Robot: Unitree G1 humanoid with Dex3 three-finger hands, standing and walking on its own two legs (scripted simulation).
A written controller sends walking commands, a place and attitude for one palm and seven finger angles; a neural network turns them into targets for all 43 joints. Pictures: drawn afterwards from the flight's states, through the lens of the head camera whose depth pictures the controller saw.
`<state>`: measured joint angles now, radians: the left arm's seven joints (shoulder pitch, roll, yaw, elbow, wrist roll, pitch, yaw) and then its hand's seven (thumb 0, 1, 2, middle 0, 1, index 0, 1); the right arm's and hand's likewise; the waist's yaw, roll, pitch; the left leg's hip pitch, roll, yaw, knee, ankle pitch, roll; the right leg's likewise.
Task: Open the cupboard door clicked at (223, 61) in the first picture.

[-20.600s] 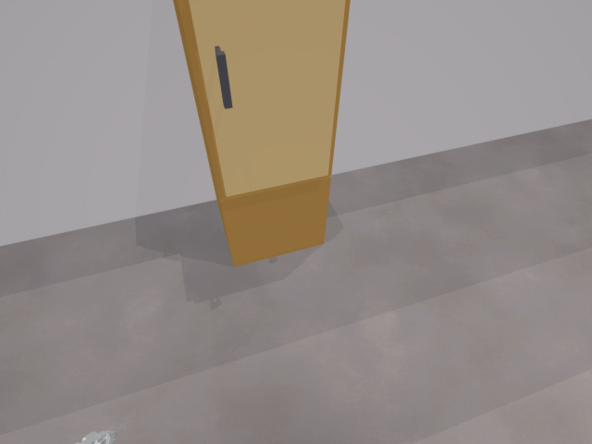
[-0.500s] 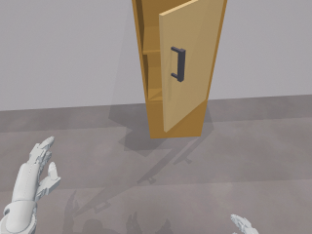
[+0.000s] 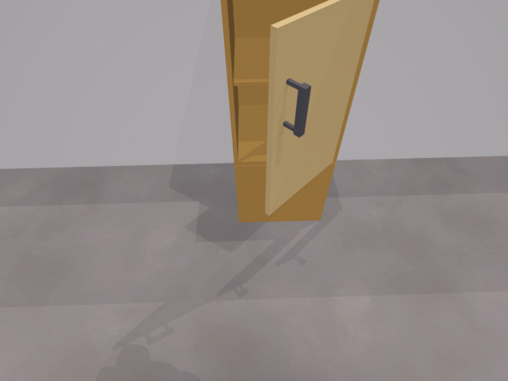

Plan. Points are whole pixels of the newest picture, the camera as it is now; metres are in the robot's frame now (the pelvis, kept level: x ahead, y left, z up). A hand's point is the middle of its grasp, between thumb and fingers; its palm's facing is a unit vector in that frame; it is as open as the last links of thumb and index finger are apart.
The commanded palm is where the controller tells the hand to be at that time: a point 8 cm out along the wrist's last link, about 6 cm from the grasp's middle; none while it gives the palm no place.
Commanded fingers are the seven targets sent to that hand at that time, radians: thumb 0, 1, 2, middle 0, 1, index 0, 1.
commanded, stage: let the arm hang, fingers relaxed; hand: left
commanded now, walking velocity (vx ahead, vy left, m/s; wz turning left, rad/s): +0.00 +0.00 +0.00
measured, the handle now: (295, 108) +0.67 -0.05 +0.06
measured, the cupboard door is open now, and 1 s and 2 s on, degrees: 43 43 43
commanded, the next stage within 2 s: look to check the result in 0.50 s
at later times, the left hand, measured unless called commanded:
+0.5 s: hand out of the picture -0.02 +0.17 -0.18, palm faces +0.04 -0.98 -0.17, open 7.3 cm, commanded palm none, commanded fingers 0.00 0.90 0.90 -0.20 -0.30 -0.20 -0.30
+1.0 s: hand out of the picture -0.02 +0.17 -0.18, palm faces +0.03 -0.98 -0.18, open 7.3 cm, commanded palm none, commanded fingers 0.00 0.90 0.90 -0.20 -0.30 -0.20 -0.30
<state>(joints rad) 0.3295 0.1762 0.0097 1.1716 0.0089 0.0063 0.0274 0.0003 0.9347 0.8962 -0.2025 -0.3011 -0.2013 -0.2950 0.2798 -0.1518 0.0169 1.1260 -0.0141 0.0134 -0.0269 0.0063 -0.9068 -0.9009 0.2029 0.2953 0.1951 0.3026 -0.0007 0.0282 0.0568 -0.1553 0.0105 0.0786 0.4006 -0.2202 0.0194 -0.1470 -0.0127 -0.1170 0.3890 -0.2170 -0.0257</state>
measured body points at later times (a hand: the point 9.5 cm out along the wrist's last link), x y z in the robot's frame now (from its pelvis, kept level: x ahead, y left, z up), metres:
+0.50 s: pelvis +0.00 +0.01 +0.00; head +0.00 +0.00 +0.45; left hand -0.02 +0.22 -0.16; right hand -0.04 -0.19 -0.17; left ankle +0.00 +0.10 -0.74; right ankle +0.00 -0.10 -0.74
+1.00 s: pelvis +0.00 +0.01 +0.00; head +0.01 +0.01 +0.45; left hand -0.02 +0.22 -0.16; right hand -0.02 -0.19 -0.17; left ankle +0.00 +0.10 -0.74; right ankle +0.00 -0.10 -0.74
